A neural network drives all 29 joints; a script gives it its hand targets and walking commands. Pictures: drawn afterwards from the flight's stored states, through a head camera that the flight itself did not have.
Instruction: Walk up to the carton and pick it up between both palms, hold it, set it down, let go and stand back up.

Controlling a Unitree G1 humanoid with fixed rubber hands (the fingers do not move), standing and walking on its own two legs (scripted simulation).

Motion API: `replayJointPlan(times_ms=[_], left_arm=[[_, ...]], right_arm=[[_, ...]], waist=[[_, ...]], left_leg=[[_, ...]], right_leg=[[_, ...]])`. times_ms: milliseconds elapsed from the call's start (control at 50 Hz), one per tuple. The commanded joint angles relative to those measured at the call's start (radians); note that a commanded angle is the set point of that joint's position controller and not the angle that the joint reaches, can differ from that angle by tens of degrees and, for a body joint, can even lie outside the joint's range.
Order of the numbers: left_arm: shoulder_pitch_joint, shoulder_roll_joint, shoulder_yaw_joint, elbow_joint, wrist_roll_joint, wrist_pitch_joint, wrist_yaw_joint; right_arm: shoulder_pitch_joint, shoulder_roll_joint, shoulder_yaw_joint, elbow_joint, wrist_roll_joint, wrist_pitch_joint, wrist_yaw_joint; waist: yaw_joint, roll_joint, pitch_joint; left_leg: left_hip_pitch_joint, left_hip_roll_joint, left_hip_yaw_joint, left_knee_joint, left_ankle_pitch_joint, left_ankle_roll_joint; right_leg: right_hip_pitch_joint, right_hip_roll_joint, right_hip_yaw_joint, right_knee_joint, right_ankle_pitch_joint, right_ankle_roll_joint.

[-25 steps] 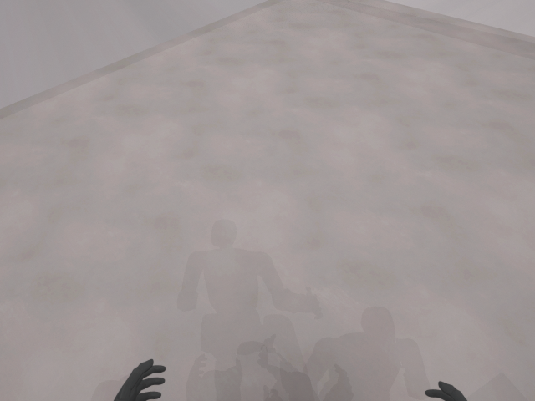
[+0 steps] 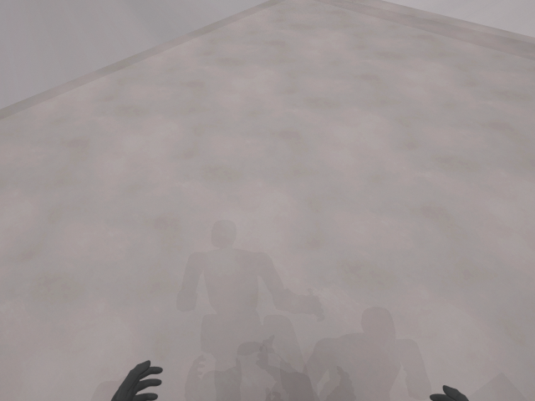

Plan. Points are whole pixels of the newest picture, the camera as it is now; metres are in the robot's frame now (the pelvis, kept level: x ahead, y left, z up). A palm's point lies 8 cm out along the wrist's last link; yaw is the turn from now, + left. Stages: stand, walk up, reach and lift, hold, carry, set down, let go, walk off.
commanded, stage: stand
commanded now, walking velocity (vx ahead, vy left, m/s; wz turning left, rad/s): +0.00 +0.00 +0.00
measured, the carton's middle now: out of the picture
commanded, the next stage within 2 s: walk up in 1.48 s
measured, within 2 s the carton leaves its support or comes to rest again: neither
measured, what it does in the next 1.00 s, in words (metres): stands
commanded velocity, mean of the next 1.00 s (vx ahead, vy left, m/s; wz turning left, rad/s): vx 0.00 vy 0.00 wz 0.00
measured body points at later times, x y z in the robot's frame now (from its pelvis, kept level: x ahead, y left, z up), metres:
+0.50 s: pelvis -0.01 +0.00 +0.00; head +0.01 +0.00 +0.45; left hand +0.14 +0.25 -0.09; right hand +0.11 -0.27 -0.11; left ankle -0.01 +0.12 -0.72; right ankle +0.00 -0.12 -0.72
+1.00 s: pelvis -0.03 +0.00 +0.00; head -0.02 +0.00 +0.45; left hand +0.12 +0.25 -0.10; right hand +0.09 -0.28 -0.12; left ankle -0.01 +0.12 -0.72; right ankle -0.01 -0.12 -0.72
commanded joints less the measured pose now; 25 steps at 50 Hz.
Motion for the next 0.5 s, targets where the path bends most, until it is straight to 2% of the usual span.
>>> replayJointPlan(times_ms=[0, 20, 40, 60, 80, 100, 120, 140, 160, 180, 200, 220, 240, 260, 280, 300, 320, 340, 360, 380, 400, 420, 440, 460, 480], left_arm=[[-0.062, 0.256, 0.087, -0.004, 0.026, -0.066, 0.016], [-0.03, 0.267, 0.093, 0.021, 0.026, -0.063, 0.013], [-0.046, 0.282, 0.097, 0.002, 0.025, -0.067, 0.017], [-0.074, 0.259, 0.091, -0.003, 0.031, -0.066, 0.013], [-0.06, 0.282, 0.097, -0.002, 0.027, -0.06, 0.018], [-0.055, 0.292, 0.103, 0.011, 0.029, -0.055, 0.02], [-0.038, 0.268, 0.094, 0.008, 0.025, -0.056, 0.023], [-0.038, 0.28, 0.102, 0.018, 0.03, -0.058, 0.015], [-0.046, 0.264, 0.092, 0.007, 0.028, -0.056, 0.019], [-0.035, 0.255, 0.09, 0.0, 0.018, -0.055, 0.017], [-0.031, 0.278, 0.092, 0.017, 0.02, -0.054, 0.019], [-0.079, 0.287, 0.096, 0.004, 0.026, -0.057, 0.022], [-0.052, 0.261, 0.089, 0.0, 0.016, -0.057, 0.019], [-0.054, 0.264, 0.088, 0.013, 0.029, -0.053, 0.019], [-0.039, 0.267, 0.087, 0.008, 0.021, -0.053, 0.018], [-0.068, 0.246, 0.083, 0.003, 0.019, -0.056, 0.019], [-0.055, 0.251, 0.089, 0.011, 0.021, -0.056, 0.019], [-0.069, 0.258, 0.092, 0.011, 0.028, -0.059, 0.021], [-0.065, 0.283, 0.093, 0.004, 0.016, -0.059, 0.022], [-0.043, 0.278, 0.093, 0.012, 0.018, -0.063, 0.019], [-0.031, 0.275, 0.096, 0.025, 0.021, -0.057, 0.019], [-0.016, 0.287, 0.093, 0.017, 0.023, -0.062, 0.018], [-0.041, 0.277, 0.095, 0.02, 0.016, -0.062, 0.018], [-0.046, 0.281, 0.094, 0.012, 0.026, -0.059, 0.019], [-0.066, 0.287, 0.101, 0.018, 0.014, -0.062, 0.013]], right_arm=[[-0.082, -0.242, -0.093, -0.07, -0.023, -0.046, -0.012], [-0.06, -0.227, -0.088, -0.075, -0.03, -0.044, -0.01], [-0.048, -0.243, -0.091, -0.064, -0.023, -0.044, -0.003], [-0.064, -0.233, -0.087, -0.063, -0.029, -0.049, -0.009], [-0.061, -0.243, -0.093, -0.068, -0.026, -0.049, -0.004], [-0.066, -0.232, -0.088, -0.069, -0.034, -0.048, -0.011], [-0.061, -0.236, -0.087, -0.066, -0.034, -0.049, -0.008], [-0.071, -0.233, -0.089, -0.071, -0.028, -0.051, -0.008], [-0.048, -0.233, -0.091, -0.063, -0.022, -0.055, -0.01], [-0.044, -0.261, -0.093, -0.053, -0.025, -0.054, -0.008], [-0.053, -0.241, -0.091, -0.051, -0.022, -0.054, -0.005], [-0.068, -0.227, -0.081, -0.067, -0.023, -0.055, -0.003], [-0.032, -0.239, -0.086, -0.047, -0.027, -0.058, -0.005], [-0.063, -0.243, -0.087, -0.048, -0.02, -0.056, -0.003], [-0.024, -0.244, -0.089, -0.042, -0.029, -0.057, -0.007], [-0.063, -0.235, -0.075, -0.043, -0.032, -0.057, -0.01], [-0.061, -0.246, -0.083, -0.046, -0.033, -0.054, -0.01], [-0.088, -0.243, -0.085, -0.053, -0.026, -0.054, -0.01], [-0.079, -0.232, -0.076, -0.053, -0.026, -0.055, -0.008], [-0.082, -0.231, -0.08, -0.039, -0.025, -0.059, -0.01], [-0.088, -0.239, -0.083, -0.036, -0.027, -0.056, -0.011], [-0.088, -0.225, -0.086, -0.037, -0.013, -0.052, -0.009], [-0.047, -0.239, -0.079, -0.027, -0.022, -0.054, -0.008], [-0.049, -0.242, -0.091, -0.029, -0.016, -0.059, -0.003], [-0.044, -0.23, -0.076, -0.017, -0.021, -0.062, -0.007]], waist=[[0.015, -0.054, -0.178], [0.001, -0.019, -0.184], [-0.007, 0.009, -0.2], [-0.005, 0.01, -0.139], [0.002, -0.038, -0.161], [-0.001, -0.062, -0.152], [0.004, 0.001, -0.163], [0.002, -0.005, -0.171], [-0.004, -0.014, -0.184], [0.005, 0.011, -0.165], [0.008, 0.002, -0.181], [-0.004, -0.027, -0.178], [0.013, -0.02, -0.132], [-0.008, 0.009, -0.119], [-0.007, -0.022, -0.149], [-0.003, -0.002, -0.12], [-0.005, 0.029, -0.144], [-0.001, -0.061, -0.159], [-0.007, 0.008, -0.168], [0.003, -0.003, -0.131], [0.017, -0.044, -0.146], [0.002, -0.035, -0.168], [0.004, -0.003, -0.147], [-0.002, -0.006, -0.189], [-0.01, -0.057, -0.172]], left_leg=[[0.062, 0.081, -0.074, -0.075, 0.385, 0.078], [0.086, 0.079, -0.051, -0.067, 0.398, 0.084], [0.087, 0.087, -0.075, -0.086, 0.363, 0.077], [0.058, 0.094, -0.087, -0.1, 0.411, 0.083], [0.099, 0.096, -0.087, -0.103, 0.401, 0.08], [0.09, 0.09, -0.085, -0.096, 0.416, 0.088], [0.08, 0.09, -0.074, -0.088, 0.401, 0.086], [0.077, 0.094, -0.079, -0.1, 0.444, 0.084], [0.107, 0.106, -0.088, -0.081, 0.46, 0.079], [0.085, 0.106, -0.098, -0.098, 0.47, 0.075], [0.088, 0.098, -0.098, -0.098, 0.446, 0.086], [0.078, 0.092, -0.093, -0.109, 0.41, 0.083], [0.055, 0.089, -0.091, -0.123, 0.359, 0.078], [0.051, 0.082, -0.069, -0.121, 0.356, 0.075], [0.069, 0.093, -0.077, -0.117, 0.338, 0.079], [0.042, 0.093, -0.092, -0.134, 0.331, 0.08], [0.051, 0.098, -0.093, -0.124, 0.34, 0.082], [0.066, 0.101, -0.094, -0.121, 0.344, 0.077], [0.09, 0.099, -0.102, -0.132, 0.375, 0.078], [0.059, 0.1, -0.104, -0.124, 0.402, 0.082], [0.055, 0.089, -0.096, -0.119, 0.388, 0.083], [0.068, 0.086, -0.089, -0.107, 0.375, 0.074], [0.055, 0.087, -0.084, -0.125, 0.368, 0.078], [0.076, 0.093, -0.089, -0.106, 0.34, 0.077], [0.086, 0.089, -0.088, -0.131, 0.357, 0.072]], right_leg=[[0.092, -0.088, 0.06, -0.099, 0.413, -0.075], [0.086, -0.098, 0.058, -0.1, 0.42, -0.073], [0.086, -0.083, 0.047, -0.091, 0.393, -0.063], [0.079, -0.089, 0.061, -0.095, 0.412, -0.068], [0.07, -0.088, 0.056, -0.112, 0.415, -0.067], [0.068, -0.079, 0.055, -0.102, 0.411, -0.066], [0.096, -0.089, 0.06, -0.099, 0.413, -0.061], [0.086, -0.082, 0.04, -0.084, 0.411, -0.071], [0.091, -0.086, 0.059, -0.088, 0.424, -0.074], [0.086, -0.083, 0.067, -0.077, 0.411, -0.068], [0.105, -0.094, 0.059, -0.092, 0.396, -0.073], [0.098, -0.084, 0.051, -0.093, 0.379, -0.078], [0.084, -0.081, 0.058, -0.1, 0.346, -0.069], [0.064, -0.085, 0.075, -0.122, 0.347, -0.073], [0.08, -0.091, 0.07, -0.108, 0.35, -0.067], [0.067, -0.079, 0.051, -0.096, 0.334, -0.062], [0.086, -0.092, 0.064, -0.109, 0.338, -0.069], [0.091, -0.083, 0.05, -0.116, 0.336, -0.066], [0.083, -0.092, 0.068, -0.099, 0.346, -0.071], [0.083, -0.087, 0.062, -0.112, 0.366, -0.065], [0.114, -0.093, 0.063, -0.124, 0.365, -0.069], [0.124, -0.099, 0.063, -0.116, 0.404, -0.077], [0.113, -0.093, 0.067, -0.118, 0.377, -0.067], [0.123, -0.1, 0.075, -0.108, 0.381, -0.073], [0.089, -0.1, 0.081, -0.112, 0.341, -0.073]])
